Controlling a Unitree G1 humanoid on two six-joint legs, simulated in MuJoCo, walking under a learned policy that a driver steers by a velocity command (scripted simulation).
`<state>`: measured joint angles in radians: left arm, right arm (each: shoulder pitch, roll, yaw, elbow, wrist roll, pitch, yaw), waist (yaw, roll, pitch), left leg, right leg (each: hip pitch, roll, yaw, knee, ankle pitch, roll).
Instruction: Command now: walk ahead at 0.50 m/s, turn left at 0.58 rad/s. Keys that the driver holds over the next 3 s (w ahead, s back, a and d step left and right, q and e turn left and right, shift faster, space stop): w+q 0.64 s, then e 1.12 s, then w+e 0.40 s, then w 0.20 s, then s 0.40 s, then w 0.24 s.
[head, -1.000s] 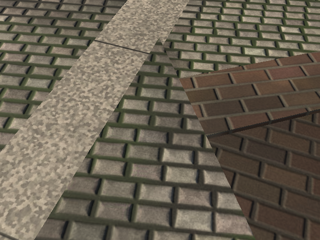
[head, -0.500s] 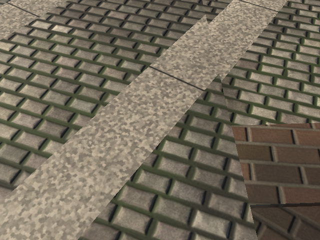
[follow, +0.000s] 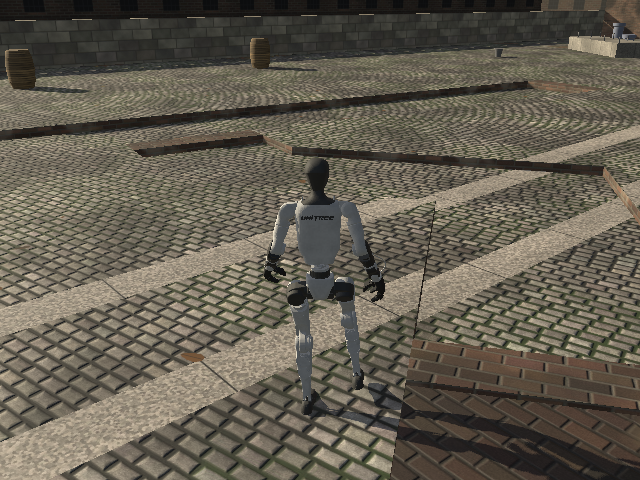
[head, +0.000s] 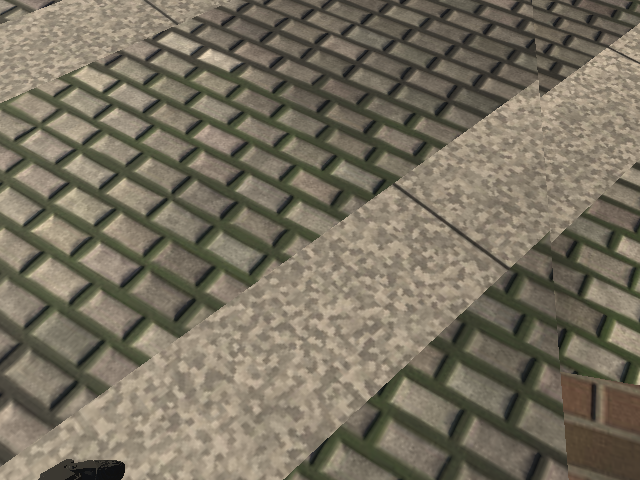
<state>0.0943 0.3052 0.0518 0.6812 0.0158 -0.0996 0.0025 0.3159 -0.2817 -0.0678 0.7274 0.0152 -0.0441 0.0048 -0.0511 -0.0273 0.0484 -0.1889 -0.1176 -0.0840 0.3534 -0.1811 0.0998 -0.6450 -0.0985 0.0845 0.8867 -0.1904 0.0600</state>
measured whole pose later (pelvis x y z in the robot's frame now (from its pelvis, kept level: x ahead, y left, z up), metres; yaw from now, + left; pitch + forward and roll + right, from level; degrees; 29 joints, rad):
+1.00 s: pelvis +0.46 +0.10 +0.00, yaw +20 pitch +1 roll +1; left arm 0.18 0.31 0.06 0.81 -0.01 0.01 0.02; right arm 0.16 -0.24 -0.05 0.75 -0.03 -0.05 0.00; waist 0.00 -0.05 0.07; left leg -0.23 -0.02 0.13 0.36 -0.15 0.07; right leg -0.57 -0.09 0.04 0.95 -0.30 0.08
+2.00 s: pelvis +0.56 +0.11 +0.00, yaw -15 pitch +2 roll +0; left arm 0.20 0.32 0.08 0.67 -0.02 0.04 -0.01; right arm 0.24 -0.28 -0.07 0.79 0.01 -0.03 -0.04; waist -0.04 -0.02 0.01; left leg -0.14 0.05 0.10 0.34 -0.22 0.00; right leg -0.48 -0.05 0.01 0.89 -0.34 0.06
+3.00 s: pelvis +0.80 -0.08 -0.01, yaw -28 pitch +0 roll +2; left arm 0.40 0.26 0.05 0.85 0.03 0.01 0.04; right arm 0.11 -0.28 -0.06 0.85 0.03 0.01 -0.01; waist 0.05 0.02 -0.01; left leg -0.51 -0.03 0.00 0.77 -0.32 0.02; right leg -0.24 -0.02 0.01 0.57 -0.34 -0.03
